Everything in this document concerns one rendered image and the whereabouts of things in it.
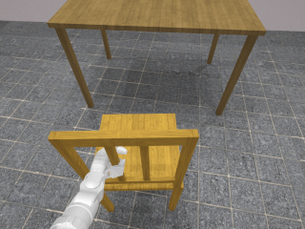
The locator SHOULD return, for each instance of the robot left forearm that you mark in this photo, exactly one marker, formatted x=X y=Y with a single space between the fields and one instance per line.
x=83 y=207

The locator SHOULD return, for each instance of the chair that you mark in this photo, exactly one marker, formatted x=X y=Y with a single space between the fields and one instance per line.
x=153 y=161

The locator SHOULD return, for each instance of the left robot hand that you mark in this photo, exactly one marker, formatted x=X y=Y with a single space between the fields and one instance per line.
x=102 y=164

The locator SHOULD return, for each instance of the table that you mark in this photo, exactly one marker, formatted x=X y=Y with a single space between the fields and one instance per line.
x=232 y=17

